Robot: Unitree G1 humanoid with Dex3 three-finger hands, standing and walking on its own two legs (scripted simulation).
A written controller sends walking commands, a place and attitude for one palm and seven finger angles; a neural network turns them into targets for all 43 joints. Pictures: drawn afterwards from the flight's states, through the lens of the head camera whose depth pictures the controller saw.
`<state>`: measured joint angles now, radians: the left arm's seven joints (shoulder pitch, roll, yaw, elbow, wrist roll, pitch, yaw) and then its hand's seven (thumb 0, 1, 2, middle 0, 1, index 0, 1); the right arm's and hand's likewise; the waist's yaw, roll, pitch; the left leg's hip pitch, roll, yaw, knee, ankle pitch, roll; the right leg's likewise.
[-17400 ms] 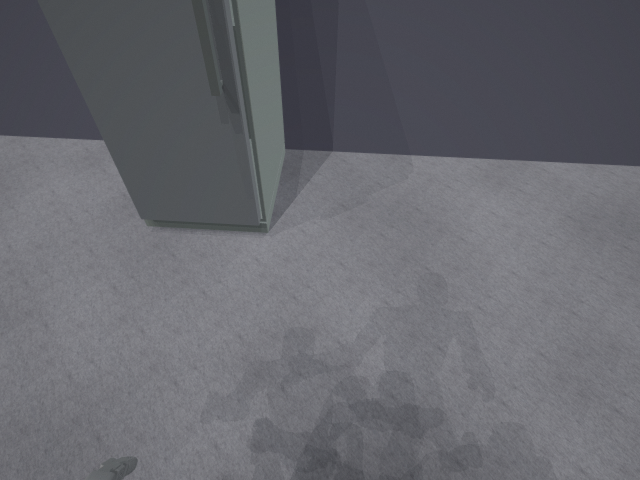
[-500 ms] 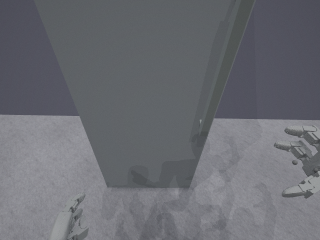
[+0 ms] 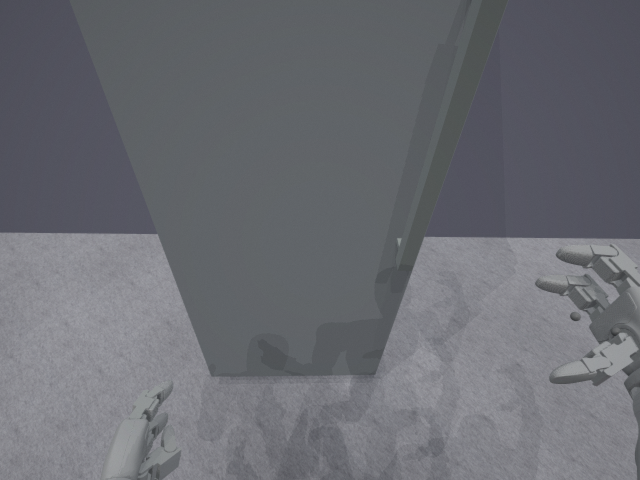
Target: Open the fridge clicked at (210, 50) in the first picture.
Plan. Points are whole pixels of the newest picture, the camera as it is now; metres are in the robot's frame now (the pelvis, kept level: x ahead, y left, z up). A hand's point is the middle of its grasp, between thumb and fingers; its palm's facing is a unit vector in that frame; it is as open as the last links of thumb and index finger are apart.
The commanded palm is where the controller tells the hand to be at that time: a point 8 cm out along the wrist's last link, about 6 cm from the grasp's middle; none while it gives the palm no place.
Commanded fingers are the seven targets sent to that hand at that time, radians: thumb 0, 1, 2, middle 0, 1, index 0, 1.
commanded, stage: move the hooked fingers beside the handle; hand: right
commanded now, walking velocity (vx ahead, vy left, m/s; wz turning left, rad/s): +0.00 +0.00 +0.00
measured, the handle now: (432, 155) +0.52 -0.14 +0.16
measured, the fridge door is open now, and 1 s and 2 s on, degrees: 0 0 0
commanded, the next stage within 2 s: none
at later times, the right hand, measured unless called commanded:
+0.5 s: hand (536, 274) +0.34 -0.25 +0.12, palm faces -0.03 +1.00 +0.00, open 14.0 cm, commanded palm +0.32 -0.29 +0.12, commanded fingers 0.00 0.50 -0.30 0.30 1.20 0.30 1.20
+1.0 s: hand (500, 235) +0.41 -0.23 +0.11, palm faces -0.04 +1.00 +0.01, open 14.0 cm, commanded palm +0.39 -0.28 +0.11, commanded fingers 0.00 0.50 -0.30 0.30 1.20 0.30 1.20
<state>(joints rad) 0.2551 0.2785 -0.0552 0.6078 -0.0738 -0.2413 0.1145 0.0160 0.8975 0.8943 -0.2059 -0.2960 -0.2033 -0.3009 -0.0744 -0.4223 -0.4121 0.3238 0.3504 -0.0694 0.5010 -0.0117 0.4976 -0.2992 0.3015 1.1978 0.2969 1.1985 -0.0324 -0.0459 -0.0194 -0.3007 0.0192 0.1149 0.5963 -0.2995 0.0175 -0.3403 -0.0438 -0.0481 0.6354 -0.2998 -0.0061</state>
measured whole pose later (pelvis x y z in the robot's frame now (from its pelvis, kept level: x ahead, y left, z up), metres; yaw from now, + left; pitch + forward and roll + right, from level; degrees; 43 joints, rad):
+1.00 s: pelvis +0.01 -0.01 +0.00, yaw +2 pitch +6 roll +1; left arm 0.32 0.28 -0.04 0.63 -0.06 -0.09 0.08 0.01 0.90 0.89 -0.21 -0.30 -0.20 -0.30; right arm -0.52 -0.44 -0.35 0.77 0.24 -0.16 0.38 -0.01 0.50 -0.30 0.30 1.20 0.30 1.20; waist 0.04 -0.01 -0.04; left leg -0.43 0.02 0.08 0.64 -0.31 0.01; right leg -0.46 -0.05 -0.07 0.68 -0.32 -0.02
